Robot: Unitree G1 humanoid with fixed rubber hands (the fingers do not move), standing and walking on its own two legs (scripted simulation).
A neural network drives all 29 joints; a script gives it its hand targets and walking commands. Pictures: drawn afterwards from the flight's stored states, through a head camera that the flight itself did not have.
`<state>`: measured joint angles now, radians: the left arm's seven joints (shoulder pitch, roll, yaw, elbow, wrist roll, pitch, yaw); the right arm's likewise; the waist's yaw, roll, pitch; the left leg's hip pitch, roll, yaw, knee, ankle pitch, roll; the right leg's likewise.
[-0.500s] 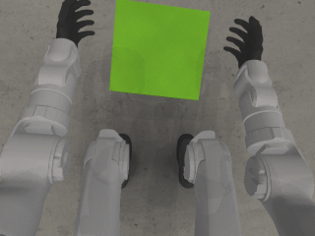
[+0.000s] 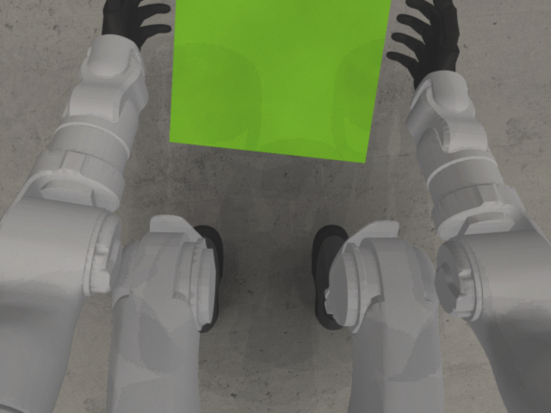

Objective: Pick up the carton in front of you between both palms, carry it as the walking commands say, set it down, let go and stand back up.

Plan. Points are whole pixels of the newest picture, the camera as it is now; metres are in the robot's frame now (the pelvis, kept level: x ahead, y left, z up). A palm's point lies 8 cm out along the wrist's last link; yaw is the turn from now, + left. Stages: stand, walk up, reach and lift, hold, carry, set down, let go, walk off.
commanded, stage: reach and lift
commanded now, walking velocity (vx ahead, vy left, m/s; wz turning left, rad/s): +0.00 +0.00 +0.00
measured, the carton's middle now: (273, 76) +0.50 +0.01 -0.25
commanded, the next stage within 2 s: none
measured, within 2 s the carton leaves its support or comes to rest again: leaves its support in 0.58 s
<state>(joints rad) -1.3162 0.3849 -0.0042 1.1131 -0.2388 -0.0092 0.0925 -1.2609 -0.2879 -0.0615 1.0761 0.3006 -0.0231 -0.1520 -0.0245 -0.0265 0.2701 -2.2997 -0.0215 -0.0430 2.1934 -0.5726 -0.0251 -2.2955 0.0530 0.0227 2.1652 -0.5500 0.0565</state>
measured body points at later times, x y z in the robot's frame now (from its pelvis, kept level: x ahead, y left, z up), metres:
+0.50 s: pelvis -0.01 +0.00 +0.00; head +0.35 +0.02 +0.27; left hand +0.53 +0.16 -0.18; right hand +0.52 -0.14 -0.18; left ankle +0.11 +0.12 -0.34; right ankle +0.12 -0.13 -0.34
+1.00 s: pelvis -0.01 +0.00 +0.07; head +0.25 +0.02 +0.44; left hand +0.49 +0.17 +0.00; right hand +0.49 -0.14 +0.00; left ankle +0.11 +0.13 -0.34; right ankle +0.12 -0.13 -0.34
